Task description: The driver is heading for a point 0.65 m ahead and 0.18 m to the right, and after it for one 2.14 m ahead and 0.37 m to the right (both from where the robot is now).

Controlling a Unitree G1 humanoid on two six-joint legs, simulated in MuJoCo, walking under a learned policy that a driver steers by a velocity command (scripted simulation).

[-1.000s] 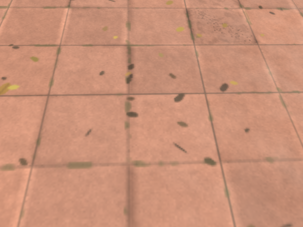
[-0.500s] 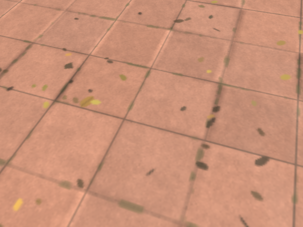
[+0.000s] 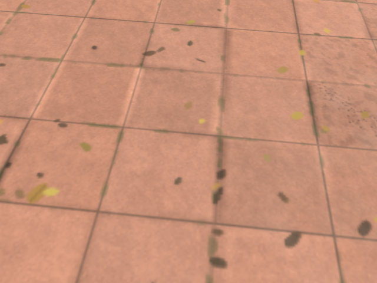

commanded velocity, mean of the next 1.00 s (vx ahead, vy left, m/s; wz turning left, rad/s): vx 0.46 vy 0.00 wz -0.46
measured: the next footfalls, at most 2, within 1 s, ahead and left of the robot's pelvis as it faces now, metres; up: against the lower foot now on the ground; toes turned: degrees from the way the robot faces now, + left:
right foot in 0.18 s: +0.25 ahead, -0.10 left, +0.00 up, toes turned -11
left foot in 0.70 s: +0.59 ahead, -0.02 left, +0.00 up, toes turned -26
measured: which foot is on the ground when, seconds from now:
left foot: down 0.00-0.16, up 0.18-0.68, down 0.70-1.00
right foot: up 0.00-0.16, down 0.18-0.70, up 0.72-1.00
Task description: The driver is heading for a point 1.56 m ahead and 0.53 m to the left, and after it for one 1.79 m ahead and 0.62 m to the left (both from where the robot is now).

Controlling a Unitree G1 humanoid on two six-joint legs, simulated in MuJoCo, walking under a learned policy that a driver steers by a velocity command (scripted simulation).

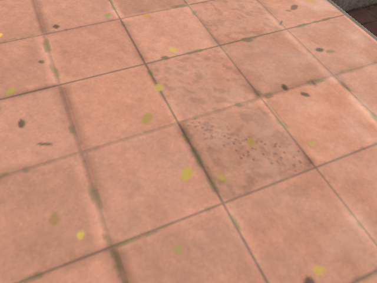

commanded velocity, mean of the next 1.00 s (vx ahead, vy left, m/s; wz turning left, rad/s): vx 0.05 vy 0.00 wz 0.48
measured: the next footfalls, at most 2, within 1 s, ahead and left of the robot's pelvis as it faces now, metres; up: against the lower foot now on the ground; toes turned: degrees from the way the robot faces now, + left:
right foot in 0.12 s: +0.16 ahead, -0.10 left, +0.00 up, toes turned +4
left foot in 0.54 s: +0.05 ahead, +0.10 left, +0.00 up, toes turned +19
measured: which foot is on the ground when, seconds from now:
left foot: down 0.00-0.12, up 0.14-0.52, down 0.54-1.00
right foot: up 0.00-0.10, down 0.12-0.52, up 0.54-1.00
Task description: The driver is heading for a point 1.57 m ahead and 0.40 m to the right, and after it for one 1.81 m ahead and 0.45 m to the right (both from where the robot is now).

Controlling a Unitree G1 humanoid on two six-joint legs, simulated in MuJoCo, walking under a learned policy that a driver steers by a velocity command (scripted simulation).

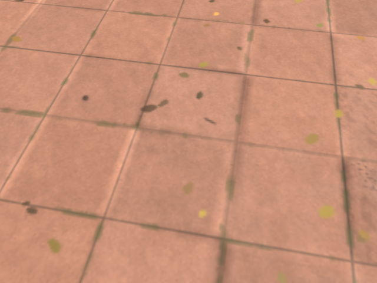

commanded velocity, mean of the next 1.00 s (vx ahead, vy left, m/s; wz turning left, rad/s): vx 0.03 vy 0.00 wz -0.06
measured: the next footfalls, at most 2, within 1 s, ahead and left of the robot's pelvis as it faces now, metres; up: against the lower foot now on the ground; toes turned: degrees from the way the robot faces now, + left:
right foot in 0.04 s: +0.04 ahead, -0.11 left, +0.00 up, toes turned +4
left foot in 0.36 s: +0.00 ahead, +0.10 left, +0.00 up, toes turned -2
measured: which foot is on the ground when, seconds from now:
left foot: down 0.00-0.04, up 0.06-0.34, down 0.36-0.88, up 0.90-1.00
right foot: up 0.00-0.02, down 0.04-1.00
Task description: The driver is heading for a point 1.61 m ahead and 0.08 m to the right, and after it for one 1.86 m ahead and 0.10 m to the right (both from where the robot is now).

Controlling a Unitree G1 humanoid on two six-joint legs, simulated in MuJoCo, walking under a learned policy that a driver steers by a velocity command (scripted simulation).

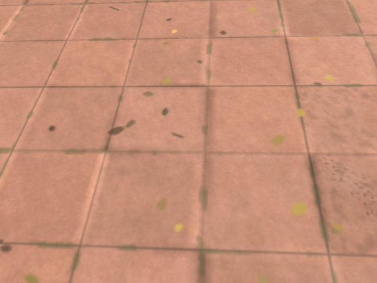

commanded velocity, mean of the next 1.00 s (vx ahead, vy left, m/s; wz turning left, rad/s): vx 0.44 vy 0.00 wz -0.31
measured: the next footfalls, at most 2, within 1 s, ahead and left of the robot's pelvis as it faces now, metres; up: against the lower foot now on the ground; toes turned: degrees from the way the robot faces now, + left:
left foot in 0.42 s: +0.35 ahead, +0.09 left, +0.00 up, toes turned -17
right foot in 0.90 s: +0.54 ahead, -0.19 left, +0.00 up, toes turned -21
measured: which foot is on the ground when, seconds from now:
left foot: up 0.00-0.40, down 0.42-0.90, up 0.92-1.00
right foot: down 0.00-0.42, up 0.44-0.88, down 0.90-1.00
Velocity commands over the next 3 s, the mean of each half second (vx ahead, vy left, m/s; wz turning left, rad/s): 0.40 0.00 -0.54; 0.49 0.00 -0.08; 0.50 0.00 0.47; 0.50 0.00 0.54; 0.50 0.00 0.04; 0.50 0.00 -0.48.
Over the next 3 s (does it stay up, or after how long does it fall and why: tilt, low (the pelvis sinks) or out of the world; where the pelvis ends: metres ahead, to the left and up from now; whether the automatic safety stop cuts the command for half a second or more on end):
stays up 1.51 0.00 -0.02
